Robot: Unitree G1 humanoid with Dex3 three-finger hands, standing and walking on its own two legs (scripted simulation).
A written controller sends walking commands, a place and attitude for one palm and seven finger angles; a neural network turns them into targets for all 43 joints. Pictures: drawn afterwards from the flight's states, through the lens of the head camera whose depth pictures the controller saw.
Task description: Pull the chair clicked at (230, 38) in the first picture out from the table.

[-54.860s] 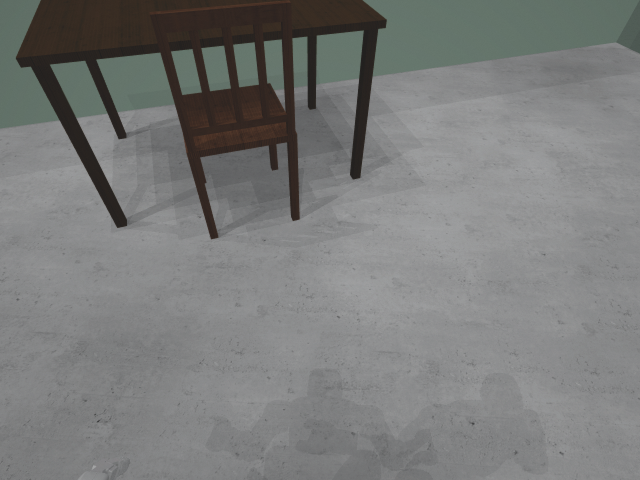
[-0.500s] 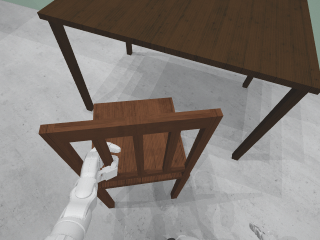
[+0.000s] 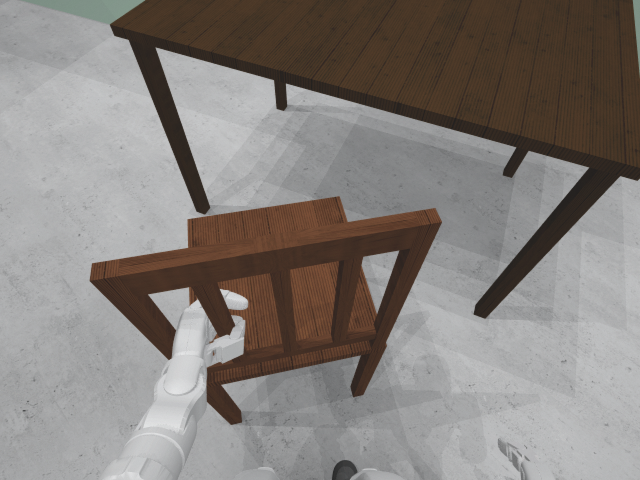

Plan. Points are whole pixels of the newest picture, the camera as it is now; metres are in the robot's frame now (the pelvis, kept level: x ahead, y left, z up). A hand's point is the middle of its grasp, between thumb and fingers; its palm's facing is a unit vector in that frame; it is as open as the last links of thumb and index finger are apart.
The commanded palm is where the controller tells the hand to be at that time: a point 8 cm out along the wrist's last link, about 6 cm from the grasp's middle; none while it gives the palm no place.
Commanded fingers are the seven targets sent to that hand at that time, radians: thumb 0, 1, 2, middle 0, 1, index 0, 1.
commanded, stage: step backward, pulling the chair out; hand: left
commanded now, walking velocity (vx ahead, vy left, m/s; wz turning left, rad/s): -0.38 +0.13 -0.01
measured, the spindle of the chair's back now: (285, 314) +0.35 +0.05 -0.09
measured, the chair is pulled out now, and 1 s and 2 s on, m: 0.36 0.47 0.53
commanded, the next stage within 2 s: none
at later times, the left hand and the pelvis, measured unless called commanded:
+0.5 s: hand (216, 397) +0.23 +0.14 -0.07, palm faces -0.16 -0.98 -0.15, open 5.4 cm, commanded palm +0.21 +0.19 -0.07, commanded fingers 0.00 0.90 0.90 -0.50 -1.45 -0.50 -1.45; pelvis -0.06 +0.06 -0.01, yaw -5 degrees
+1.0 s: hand (212, 425) +0.20 +0.14 -0.07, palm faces -0.13 -0.98 -0.18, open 5.4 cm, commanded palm +0.18 +0.19 -0.07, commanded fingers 0.00 0.90 0.90 -0.50 -1.45 -0.50 -1.45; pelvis -0.09 +0.05 -0.01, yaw -4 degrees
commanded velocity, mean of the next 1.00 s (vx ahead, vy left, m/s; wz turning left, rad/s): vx -0.38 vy -0.11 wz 0.06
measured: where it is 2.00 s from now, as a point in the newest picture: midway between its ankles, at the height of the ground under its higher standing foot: outside the picture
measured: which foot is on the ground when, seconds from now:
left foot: up 0.00-0.14, down 0.16-1.00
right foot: down 0.00-0.26, up 0.28-0.32, down 0.34-1.00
